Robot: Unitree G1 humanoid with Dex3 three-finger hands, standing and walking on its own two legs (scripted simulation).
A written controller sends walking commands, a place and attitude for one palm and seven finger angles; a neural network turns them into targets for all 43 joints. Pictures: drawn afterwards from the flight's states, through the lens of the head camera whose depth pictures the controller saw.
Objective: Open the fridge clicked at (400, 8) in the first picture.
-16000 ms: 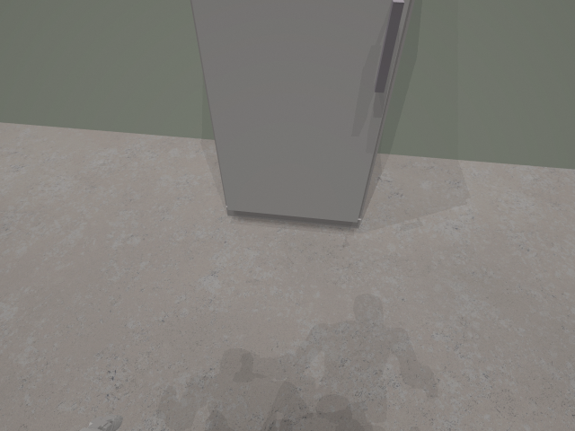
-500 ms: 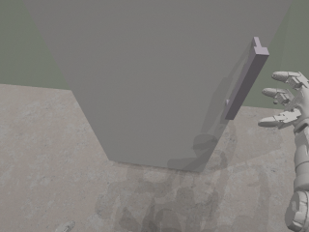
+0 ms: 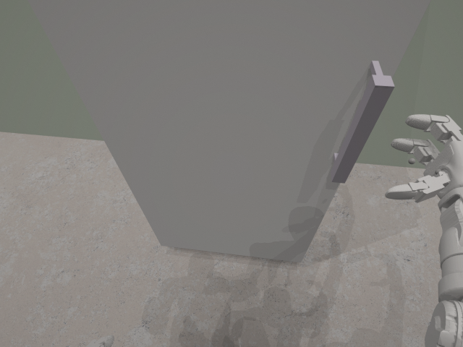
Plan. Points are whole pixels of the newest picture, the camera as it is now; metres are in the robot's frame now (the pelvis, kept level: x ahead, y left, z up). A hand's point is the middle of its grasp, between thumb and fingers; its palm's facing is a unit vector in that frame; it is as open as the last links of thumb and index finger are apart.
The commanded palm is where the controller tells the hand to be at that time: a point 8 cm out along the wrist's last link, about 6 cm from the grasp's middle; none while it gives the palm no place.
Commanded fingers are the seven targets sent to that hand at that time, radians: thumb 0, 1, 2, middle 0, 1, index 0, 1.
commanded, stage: move the hooked fingers beside the handle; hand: right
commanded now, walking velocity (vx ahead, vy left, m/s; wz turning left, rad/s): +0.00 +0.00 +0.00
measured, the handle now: (354, 128) +0.49 -0.17 +0.11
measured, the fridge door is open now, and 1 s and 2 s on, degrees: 0 0 0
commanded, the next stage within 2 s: feel for the door with the fingertips in 0.36 s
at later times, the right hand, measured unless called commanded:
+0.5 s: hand (408, 157) +0.43 -0.24 +0.11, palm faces +0.04 +1.00 +0.00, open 14.0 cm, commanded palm +0.40 -0.28 +0.12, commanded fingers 0.00 0.50 -0.30 0.30 1.20 0.30 1.20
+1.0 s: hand (376, 150) +0.44 -0.20 +0.11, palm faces +0.04 +1.00 +0.00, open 14.0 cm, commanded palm +0.42 -0.24 +0.12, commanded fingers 0.00 0.50 -0.30 0.30 1.20 0.30 1.20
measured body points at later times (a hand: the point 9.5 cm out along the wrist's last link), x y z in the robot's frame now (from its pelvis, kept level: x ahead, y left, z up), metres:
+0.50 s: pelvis -0.01 +0.00 +0.00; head +0.05 -0.01 +0.44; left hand +0.05 +0.27 -0.11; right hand +0.42 -0.30 +0.12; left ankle -0.01 +0.13 -0.72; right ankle +0.00 -0.10 -0.72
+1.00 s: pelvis +0.00 +0.01 +0.00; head +0.04 +0.00 +0.45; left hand +0.07 +0.26 -0.11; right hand +0.43 -0.25 +0.12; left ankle -0.01 +0.13 -0.72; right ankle +0.00 -0.10 -0.72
